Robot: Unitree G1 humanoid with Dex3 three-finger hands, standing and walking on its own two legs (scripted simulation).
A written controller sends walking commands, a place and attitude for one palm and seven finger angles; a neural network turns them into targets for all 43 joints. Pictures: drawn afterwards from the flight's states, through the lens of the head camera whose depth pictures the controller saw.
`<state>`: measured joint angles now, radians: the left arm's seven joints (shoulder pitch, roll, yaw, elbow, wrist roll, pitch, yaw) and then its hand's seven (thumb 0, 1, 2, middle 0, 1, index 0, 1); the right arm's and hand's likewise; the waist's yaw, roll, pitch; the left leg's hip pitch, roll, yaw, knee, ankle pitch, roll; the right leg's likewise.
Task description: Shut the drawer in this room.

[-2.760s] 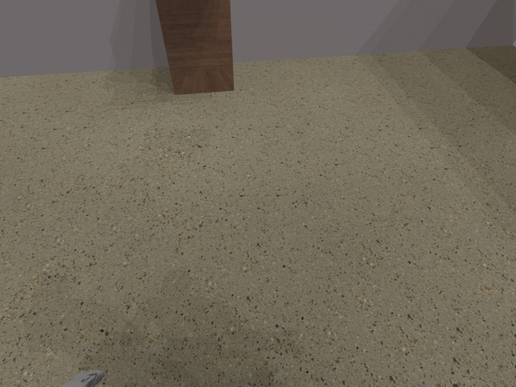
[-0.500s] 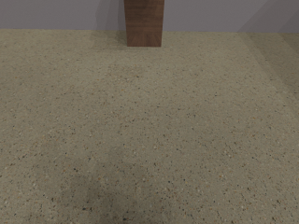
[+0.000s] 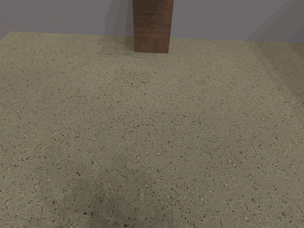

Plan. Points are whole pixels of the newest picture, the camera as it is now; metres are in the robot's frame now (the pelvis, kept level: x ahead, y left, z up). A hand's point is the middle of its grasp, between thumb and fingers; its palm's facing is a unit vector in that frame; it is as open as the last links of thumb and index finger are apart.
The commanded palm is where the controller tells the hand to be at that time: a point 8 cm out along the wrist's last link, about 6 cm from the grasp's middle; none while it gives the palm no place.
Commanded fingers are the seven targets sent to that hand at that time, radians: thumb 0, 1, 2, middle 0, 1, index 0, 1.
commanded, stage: stand and wait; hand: left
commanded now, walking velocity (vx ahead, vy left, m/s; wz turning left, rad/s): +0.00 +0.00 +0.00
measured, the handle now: out of the picture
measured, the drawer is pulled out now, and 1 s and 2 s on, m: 0.24 0.24 0.24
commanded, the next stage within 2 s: turn or walk to find it in 1.66 s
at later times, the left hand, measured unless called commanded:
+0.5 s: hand out of the picture +0.01 +0.20 -0.17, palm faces +0.03 -0.98 -0.21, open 7.3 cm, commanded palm none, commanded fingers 0.00 0.90 0.90 -0.20 -0.30 -0.20 -0.30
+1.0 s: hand out of the picture +0.04 +0.23 -0.17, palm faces +0.00 -0.96 -0.26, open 7.3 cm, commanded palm none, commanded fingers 0.00 0.90 0.90 -0.20 -0.30 -0.20 -0.30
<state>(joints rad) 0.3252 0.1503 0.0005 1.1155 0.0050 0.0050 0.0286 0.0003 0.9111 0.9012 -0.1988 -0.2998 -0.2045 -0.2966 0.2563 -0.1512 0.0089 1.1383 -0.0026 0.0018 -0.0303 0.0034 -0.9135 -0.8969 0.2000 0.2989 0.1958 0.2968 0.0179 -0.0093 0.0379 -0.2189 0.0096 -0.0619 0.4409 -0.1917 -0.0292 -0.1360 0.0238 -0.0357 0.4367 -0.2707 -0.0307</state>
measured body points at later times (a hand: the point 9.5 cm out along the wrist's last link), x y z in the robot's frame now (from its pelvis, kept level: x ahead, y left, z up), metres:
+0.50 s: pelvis +0.00 +0.01 +0.00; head +0.00 +0.02 +0.45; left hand +0.01 +0.25 -0.16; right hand +0.02 -0.23 -0.15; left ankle +0.03 +0.14 -0.74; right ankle -0.02 -0.10 -0.74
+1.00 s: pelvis +0.01 +0.01 +0.00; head +0.01 +0.02 +0.45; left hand +0.04 +0.28 -0.15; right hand +0.05 -0.25 -0.14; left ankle +0.03 +0.14 -0.74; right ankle -0.02 -0.10 -0.74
